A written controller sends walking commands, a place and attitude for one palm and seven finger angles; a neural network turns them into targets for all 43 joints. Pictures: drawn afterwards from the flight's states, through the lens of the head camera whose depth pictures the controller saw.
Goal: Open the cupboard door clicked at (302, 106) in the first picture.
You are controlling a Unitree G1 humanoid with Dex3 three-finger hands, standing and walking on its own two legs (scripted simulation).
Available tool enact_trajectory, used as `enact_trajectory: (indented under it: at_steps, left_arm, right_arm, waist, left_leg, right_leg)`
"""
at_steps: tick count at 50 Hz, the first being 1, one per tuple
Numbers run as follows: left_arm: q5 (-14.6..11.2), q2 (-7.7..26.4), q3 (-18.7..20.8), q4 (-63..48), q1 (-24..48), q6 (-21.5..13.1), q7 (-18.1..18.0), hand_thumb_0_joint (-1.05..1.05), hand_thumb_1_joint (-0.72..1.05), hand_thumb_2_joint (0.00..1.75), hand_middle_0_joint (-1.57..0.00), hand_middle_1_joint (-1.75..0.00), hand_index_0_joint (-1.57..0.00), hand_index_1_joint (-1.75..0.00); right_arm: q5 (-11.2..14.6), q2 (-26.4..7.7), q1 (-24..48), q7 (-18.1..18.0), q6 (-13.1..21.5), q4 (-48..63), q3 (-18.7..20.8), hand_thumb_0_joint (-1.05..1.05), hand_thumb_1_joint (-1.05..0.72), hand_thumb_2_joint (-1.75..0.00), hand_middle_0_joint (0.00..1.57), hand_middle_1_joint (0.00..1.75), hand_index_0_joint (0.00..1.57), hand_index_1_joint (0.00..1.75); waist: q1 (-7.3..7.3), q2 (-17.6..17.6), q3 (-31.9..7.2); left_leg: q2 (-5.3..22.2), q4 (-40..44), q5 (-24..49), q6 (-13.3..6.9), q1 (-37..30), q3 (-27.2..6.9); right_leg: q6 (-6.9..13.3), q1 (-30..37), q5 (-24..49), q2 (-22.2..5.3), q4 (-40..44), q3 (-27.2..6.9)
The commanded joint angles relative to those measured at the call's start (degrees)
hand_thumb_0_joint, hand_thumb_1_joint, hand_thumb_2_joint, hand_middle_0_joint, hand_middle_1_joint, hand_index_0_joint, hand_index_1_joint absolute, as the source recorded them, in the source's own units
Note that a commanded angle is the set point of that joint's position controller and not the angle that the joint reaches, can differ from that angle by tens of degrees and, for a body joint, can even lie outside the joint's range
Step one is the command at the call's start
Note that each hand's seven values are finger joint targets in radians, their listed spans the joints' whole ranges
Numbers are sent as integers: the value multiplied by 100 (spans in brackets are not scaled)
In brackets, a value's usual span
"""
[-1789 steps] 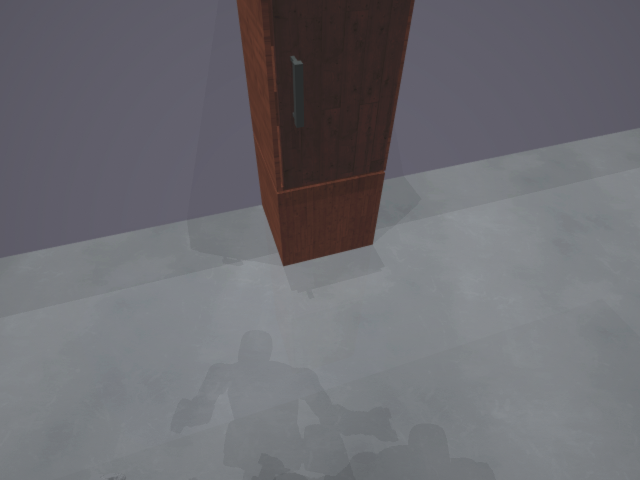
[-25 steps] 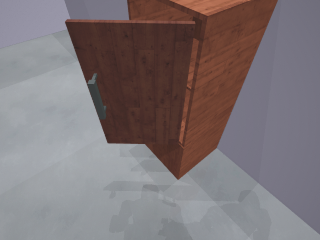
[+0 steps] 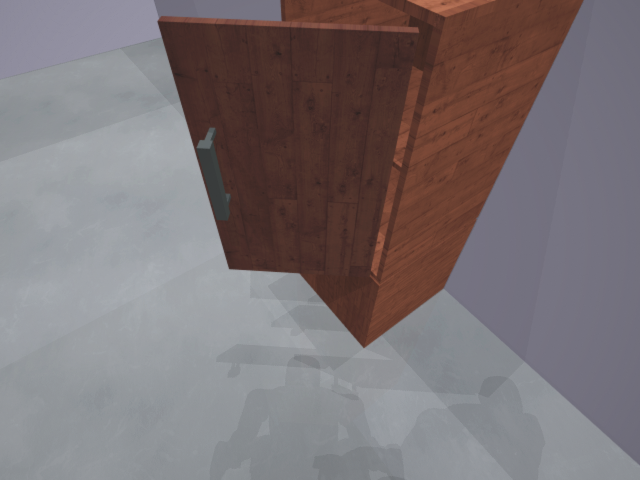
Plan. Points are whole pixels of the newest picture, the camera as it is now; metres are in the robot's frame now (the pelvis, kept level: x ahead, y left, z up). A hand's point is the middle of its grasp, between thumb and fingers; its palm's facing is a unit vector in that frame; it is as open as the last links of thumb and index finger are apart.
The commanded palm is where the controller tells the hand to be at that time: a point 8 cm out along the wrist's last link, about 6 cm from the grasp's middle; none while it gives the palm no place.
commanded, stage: come to a stop and stand still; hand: left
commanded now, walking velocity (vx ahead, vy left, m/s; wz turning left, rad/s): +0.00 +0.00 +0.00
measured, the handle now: (217, 176) +0.60 +0.22 +0.00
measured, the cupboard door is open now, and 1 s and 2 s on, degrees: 50 50 50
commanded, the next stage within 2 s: look again from close up in 0.74 s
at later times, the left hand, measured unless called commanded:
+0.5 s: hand out of the picture -0.01 +0.21 -0.16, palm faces +0.02 -0.96 -0.27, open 7.4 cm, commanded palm none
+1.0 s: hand out of the picture -0.05 +0.20 -0.17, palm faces +0.01 -0.98 -0.20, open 7.4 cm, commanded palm none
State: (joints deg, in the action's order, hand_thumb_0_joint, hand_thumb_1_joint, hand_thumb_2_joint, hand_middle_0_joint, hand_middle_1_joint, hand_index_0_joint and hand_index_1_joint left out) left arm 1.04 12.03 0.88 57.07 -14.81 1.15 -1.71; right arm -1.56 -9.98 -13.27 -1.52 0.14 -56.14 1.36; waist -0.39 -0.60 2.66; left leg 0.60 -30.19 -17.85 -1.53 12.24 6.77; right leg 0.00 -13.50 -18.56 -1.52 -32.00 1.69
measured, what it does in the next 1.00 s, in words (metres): shifts its weight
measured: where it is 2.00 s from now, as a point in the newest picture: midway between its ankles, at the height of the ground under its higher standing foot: outside the picture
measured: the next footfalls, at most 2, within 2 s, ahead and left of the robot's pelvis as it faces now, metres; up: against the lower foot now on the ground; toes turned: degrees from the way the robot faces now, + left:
none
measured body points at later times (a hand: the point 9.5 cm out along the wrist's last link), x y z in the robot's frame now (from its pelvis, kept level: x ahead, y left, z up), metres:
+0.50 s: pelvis -0.06 -0.01 +0.00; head -0.08 +0.00 +0.45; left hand -0.01 +0.26 -0.14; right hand -0.01 -0.28 -0.13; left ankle -0.02 +0.10 -0.73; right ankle -0.02 -0.12 -0.73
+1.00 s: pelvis -0.05 +0.02 +0.01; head -0.05 +0.03 +0.46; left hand -0.05 +0.25 -0.15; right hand -0.04 -0.23 -0.14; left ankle -0.02 +0.10 -0.73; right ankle -0.02 -0.12 -0.73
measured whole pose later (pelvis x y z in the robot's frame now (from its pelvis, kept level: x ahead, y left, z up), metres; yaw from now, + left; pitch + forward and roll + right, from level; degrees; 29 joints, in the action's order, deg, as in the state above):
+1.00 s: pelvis -0.05 +0.02 +0.01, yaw +0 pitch -2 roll -1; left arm 1.2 11.4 -0.2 61.5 -17.3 -0.3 -1.3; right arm -1.0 -10.8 -15.3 -0.2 0.3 -62.6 0.8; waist -0.2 -1.2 1.3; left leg -0.3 -25.7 -11.2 -3.2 13.4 6.3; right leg -1.2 -13.1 -10.0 -1.8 -24.6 1.6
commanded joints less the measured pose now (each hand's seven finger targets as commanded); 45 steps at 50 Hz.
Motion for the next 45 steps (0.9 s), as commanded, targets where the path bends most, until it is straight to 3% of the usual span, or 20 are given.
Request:
enact_trajectory:
  at_steps: [1, 3, 5, 10, 15, 20, 25, 32, 34, 45]
  left_arm:
    - [12, 644, 149, -684, -609, -173, -111, 0, 90, 90, -20, -30, -20, -30]
    - [18, 868, 194, -791, -365, -202, -97, 0, 90, 90, -20, -30, -20, -30]
    - [10, 1024, 211, -874, -137, -238, -85, 0, 90, 90, -20, -30, -20, -30]
    - [-6, 1119, 190, -783, 14, -257, -33, 0, 90, 90, -20, -30, -20, -30]
    - [6, 1167, 181, -643, 61, -227, 12, 0, 90, 90, -20, -30, -20, -30]
    - [19, 1258, 212, -541, 87, -235, 42, 0, 90, 90, -20, -30, -20, -30]
    - [23, 1263, 211, -403, 65, -218, 49, 0, 90, 90, -20, -30, -20, -30]
    - [11, 1118, 167, -196, -75, -222, 43, 0, 90, 90, -20, -30, -20, -30]
    - [20, 1077, 159, -124, -139, -204, 39, 0, 90, 90, -20, -30, -20, -30]
    - [19, 679, 46, 144, -416, -229, -22, 0, 90, 90, -20, -30, -20, -30]
  right_arm:
    - [12, -829, -255, -55, 92, 657, 266, 0, -90, -90, 20, 30, 20, 30]
    - [30, -734, -182, -10, 1, 751, 290, 0, -90, -90, 20, 30, 20, 30]
    - [30, -812, -128, 28, -3, 728, 302, 0, -90, -90, 20, 30, 20, 30]
    - [16, -1106, 59, 81, 56, 646, 297, 0, -90, -90, 20, 30, 20, 30]
    - [-5, -1239, 105, 116, 41, 529, 258, 0, -90, -90, 20, 30, 20, 30]
    - [-12, -1356, -25, 130, 44, 378, 254, 0, -90, -90, 20, 30, 20, 30]
    - [-11, -1379, -195, 133, 41, 174, 246, 0, -90, -90, 20, 30, 20, 30]
    - [20, -1331, -342, 113, 96, -97, 206, 0, -90, -90, 20, 30, 20, 30]
    - [25, -1321, -340, 115, 83, -164, 205, 0, -90, -90, 20, 30, 20, 30]
    - [76, -1028, -379, 89, 107, -404, 153, 0, -90, -90, 20, 30, 20, 30]
  waist:
    - [23, -385, -957]
    - [-106, -694, -389]
    - [-155, -462, -176]
    - [-64, -20, 20]
    - [-22, 195, 259]
    - [-27, -4, 148]
    - [-32, 28, 199]
    - [-3, 84, 31]
    - [27, 168, 179]
    - [-1, 114, 28]
  left_leg:
    - [553, -376, 2564, -126, -247, -607]
    - [224, -238, 601, -34, 310, -413]
    - [226, -19, 475, -48, 182, -479]
    - [491, 433, 578, -147, 124, -713]
    - [516, 856, -401, -124, 439, -817]
    - [489, 936, -719, -106, 492, -842]
    - [502, 1041, -946, -89, 634, -908]
    - [614, 1241, -828, -88, 683, -1045]
    - [650, 1379, -1124, -84, 853, -1096]
    - [684, 1374, -334, -55, 435, -1033]
  right_leg:
    - [331, 234, 2827, -486, 209, -630]
    - [513, 39, 2596, -863, 573, -1110]
    - [554, -288, 1719, -816, 772, -1126]
    - [339, -445, 509, -453, 894, -771]
    - [285, -499, -433, -396, 1172, -742]
    - [260, -474, -928, -456, 1434, -833]
    - [234, -490, -1112, -474, 1516, -830]
    - [223, -153, -518, -443, 1338, -717]
    - [185, -154, -578, -415, 1306, -658]
    - [143, -12, 448, -448, 1173, -545]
